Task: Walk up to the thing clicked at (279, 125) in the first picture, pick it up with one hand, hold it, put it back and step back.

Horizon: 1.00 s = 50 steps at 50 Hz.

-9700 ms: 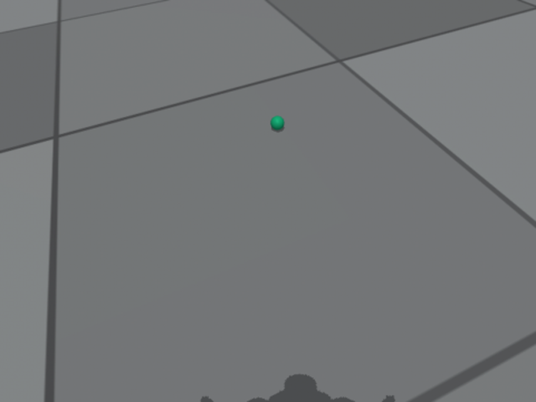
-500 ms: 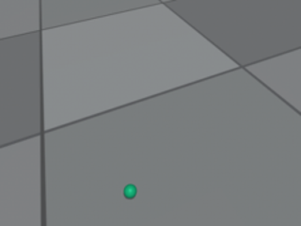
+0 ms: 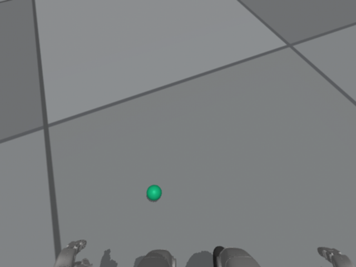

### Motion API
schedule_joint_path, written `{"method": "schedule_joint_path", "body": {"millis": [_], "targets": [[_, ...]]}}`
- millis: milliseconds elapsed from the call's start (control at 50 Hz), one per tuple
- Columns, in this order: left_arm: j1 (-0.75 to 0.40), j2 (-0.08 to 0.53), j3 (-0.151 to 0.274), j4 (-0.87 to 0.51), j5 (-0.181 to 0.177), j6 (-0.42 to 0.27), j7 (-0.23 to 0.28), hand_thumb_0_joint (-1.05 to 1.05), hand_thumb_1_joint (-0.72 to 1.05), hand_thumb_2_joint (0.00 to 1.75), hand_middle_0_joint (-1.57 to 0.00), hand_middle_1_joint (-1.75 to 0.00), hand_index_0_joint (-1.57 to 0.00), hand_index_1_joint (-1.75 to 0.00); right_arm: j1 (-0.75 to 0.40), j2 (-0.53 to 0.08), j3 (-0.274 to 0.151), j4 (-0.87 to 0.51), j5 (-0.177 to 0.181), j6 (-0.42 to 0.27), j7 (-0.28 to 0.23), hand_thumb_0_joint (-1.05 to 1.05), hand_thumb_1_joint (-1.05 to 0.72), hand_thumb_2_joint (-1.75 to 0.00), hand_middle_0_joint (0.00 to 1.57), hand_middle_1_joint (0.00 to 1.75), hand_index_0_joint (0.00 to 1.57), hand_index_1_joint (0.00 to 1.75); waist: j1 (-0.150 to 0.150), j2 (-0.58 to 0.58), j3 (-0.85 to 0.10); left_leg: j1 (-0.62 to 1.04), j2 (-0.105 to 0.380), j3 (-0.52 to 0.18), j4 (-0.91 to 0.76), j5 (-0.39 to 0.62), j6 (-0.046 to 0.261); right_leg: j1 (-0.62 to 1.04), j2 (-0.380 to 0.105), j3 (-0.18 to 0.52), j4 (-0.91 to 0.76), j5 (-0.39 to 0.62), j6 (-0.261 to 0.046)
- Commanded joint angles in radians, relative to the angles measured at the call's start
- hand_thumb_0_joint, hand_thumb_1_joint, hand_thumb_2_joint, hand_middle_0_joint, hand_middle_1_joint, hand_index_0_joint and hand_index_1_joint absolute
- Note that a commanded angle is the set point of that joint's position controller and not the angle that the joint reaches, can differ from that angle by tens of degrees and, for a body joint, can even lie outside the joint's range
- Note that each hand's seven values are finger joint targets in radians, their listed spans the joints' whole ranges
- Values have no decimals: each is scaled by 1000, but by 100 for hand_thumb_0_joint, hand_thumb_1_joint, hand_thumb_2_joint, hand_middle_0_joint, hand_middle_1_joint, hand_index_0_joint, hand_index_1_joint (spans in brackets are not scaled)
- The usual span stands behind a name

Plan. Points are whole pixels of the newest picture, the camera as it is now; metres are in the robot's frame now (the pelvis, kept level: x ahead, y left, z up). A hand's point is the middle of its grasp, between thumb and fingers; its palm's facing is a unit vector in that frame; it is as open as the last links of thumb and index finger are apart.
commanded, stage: walk up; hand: left
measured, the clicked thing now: (154, 192) +0.47 +0.21 -0.73
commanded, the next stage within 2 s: none
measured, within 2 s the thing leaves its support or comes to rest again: neither
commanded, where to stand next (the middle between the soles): +0.09 +0.01 m, yaw -2 degrees
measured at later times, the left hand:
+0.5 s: hand out of the picture +0.00 +0.27 -0.17, palm faces -0.09 -0.92 -0.39, open 7.3 cm
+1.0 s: hand out of the picture -0.15 +0.25 -0.16, palm faces +0.06 -0.95 -0.32, open 7.3 cm
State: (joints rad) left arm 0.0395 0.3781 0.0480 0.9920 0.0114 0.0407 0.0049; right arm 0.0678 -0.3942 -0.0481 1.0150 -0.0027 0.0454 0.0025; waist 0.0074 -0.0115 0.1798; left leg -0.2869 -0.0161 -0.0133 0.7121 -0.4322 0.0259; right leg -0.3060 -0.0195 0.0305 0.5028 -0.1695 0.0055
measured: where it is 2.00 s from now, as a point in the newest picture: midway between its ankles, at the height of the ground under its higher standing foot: outside the picture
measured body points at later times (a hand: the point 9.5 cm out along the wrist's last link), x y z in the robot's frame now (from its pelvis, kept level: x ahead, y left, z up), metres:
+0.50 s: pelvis -0.12 +0.00 -0.02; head -0.05 +0.00 +0.42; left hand +0.01 +0.32 -0.14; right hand -0.03 -0.32 -0.13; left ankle -0.04 +0.13 -0.73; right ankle -0.16 -0.12 -0.74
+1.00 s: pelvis -0.26 -0.01 +0.00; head -0.22 +0.02 +0.44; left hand -0.16 +0.30 -0.13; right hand -0.16 -0.31 -0.11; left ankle -0.25 +0.11 -0.73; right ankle -0.26 -0.14 -0.67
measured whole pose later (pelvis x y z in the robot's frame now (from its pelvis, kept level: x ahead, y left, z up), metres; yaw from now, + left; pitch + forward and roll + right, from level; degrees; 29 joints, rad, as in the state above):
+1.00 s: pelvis -0.26 -0.01 +0.00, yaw +2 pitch -3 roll -1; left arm 0.14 0.38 0.08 0.82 0.01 0.08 0.00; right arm 0.20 -0.34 -0.03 0.89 -0.04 0.02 -0.02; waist 0.02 -0.05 0.14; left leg -0.24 0.00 -0.04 0.60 -0.31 0.02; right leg -0.42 0.06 0.09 1.05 -0.51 -0.02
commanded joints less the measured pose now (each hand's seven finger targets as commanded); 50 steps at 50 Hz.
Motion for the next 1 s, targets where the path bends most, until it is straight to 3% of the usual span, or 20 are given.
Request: {"method": "schedule_joint_path", "body": {"millis": [0,40,60,100,200,280,420,460,480,500,520,620,740,800,820,840,860,880,940,980], "targets": [[-112,256,56,-141,18,-10,21,0,90,90,-20,-30,-20,-30,190,-171,-58,-46,1,-3,-6,0,-90,-90,20,30,20,30,-69,-182,-257,116,29,-58,16,4,37,-22,-252,200,-4,305,-188],[-87,184,39,-163,3,2,21,0,90,90,-20,-30,-20,-30,149,-245,-73,-68,-20,-21,-13,0,-90,-90,20,30,20,30,-60,123,-238,90,197,-236,-321,501,72,-51,-10,70,266,81,-65],[-74,153,38,-175,3,6,28,0,90,90,-20,-30,-20,-30,130,-302,-87,-83,-30,-28,-16,0,-90,-90,20,30,20,30,-46,256,-216,185,309,-396,-369,737,122,-208,136,48,413,-338,-36],[36,164,45,-160,9,22,35,0,90,90,-20,-30,-20,-30,93,-291,-81,-123,-39,-34,-23,0,-90,-90,20,30,20,30,-8,139,-229,137,375,-351,-308,877,219,-181,126,139,616,-459,-27],[83,205,67,-141,2,30,27,0,90,90,-20,-30,-20,-30,-12,-240,-73,-189,-36,-43,-47,0,-90,-90,20,30,20,30,31,143,-174,140,278,-225,-254,758,198,-225,131,182,788,-325,-4],[29,184,74,-200,12,17,19,0,90,90,-20,-30,-20,-30,123,-218,-74,-173,-21,-41,-55,0,-90,-90,20,30,20,30,-37,119,-195,295,245,-222,-215,788,176,-232,114,141,583,-323,29],[135,170,81,-184,14,7,8,0,90,90,-20,-30,-20,-30,82,-268,-80,-223,-23,-22,-41,0,-90,-90,20,30,20,30,-17,202,-282,183,258,-189,-161,635,167,61,44,6,96,-222,-6],[210,184,88,-152,23,-1,6,0,90,90,-20,-30,-20,-30,46,-251,-74,-232,-11,-13,-36,0,-90,-90,20,30,20,30,20,146,-285,51,212,-165,-113,495,97,190,21,16,-60,-10,-43],[212,243,105,-165,32,-4,4,0,90,90,-20,-30,-20,-30,38,-221,-64,-249,-1,-15,-34,0,-90,-90,20,30,20,30,21,17,-278,-82,118,-133,-16,347,41,227,-89,192,-58,88,-95],[163,304,121,-190,20,0,0,0,90,90,-20,-30,-20,-30,27,-164,-49,-262,4,-16,-40,0,-90,-90,20,30,20,30,24,-185,-209,-198,-61,-40,141,-2,-13,151,-246,376,-130,133,-207],[101,357,123,-230,27,-5,1,0,90,90,-20,-30,-20,-30,26,-188,-64,-255,5,-11,-54,0,-90,-90,20,30,20,30,45,-270,-187,-118,-55,-64,384,-228,-30,-48,-389,505,-163,225,-329],[5,208,99,-274,29,-6,18,0,90,90,-20,-30,-20,-30,122,-178,-45,-204,8,-20,-50,0,-90,-90,20,30,20,30,-20,-143,-151,-190,-106,-131,477,-79,-34,71,-165,151,-32,411,-194],[129,196,96,-295,36,3,26,0,90,90,-20,-30,-20,-30,132,-160,-42,-230,-12,-48,-52,0,-90,-90,20,30,20,30,46,-180,-267,-166,-16,-19,23,-89,-49,356,-202,167,80,470,-213],[97,221,87,-300,14,15,14,0,90,90,-20,-30,-20,-30,208,-156,-54,-191,-25,-57,-46,0,-90,-90,20,30,20,30,-4,-145,-288,50,-8,21,-367,237,-21,242,-179,142,185,355,-158],[106,189,75,-306,11,20,9,0,90,90,-20,-30,-20,-30,199,-190,-67,-189,-36,-60,-47,0,-90,-90,20,30,20,30,5,-79,-284,152,63,-104,-378,319,11,92,-134,126,213,188,-107],[129,150,65,-307,4,21,5,0,90,90,-20,-30,-20,-30,172,-278,-88,-200,-49,-59,-45,0,-90,-90,20,30,20,30,22,160,-272,245,266,-393,-362,428,92,-147,6,31,367,-168,-45],[64,181,80,-307,4,20,20,0,90,90,-20,-30,-20,-30,132,-346,-92,-219,-44,-56,-35,0,-90,-90,20,30,20,30,-11,204,-224,69,408,-484,-379,449,229,-132,62,40,504,-459,-18],[27,207,88,-300,15,21,24,0,90,90,-20,-30,-20,-30,78,-358,-97,-233,-40,-63,-43,0,-90,-90,20,30,20,30,-26,230,-167,-95,478,-560,-417,397,298,-62,26,129,643,-472,-14],[125,189,88,-241,-6,11,5,0,90,90,-20,-30,-20,-30,-15,-219,-56,-247,-46,-71,-46,0,-90,-90,20,30,20,30,48,142,-146,-11,264,-194,-314,539,186,-72,75,130,644,-342,-30],[122,181,83,-228,-1,-1,-7,0,90,90,-20,-30,-20,-30,41,-202,-55,-225,-38,-74,-40,0,-90,-90,20,30,20,30,18,157,-147,38,212,-163,-309,400,152,-57,63,78,485,-313,-19]]}}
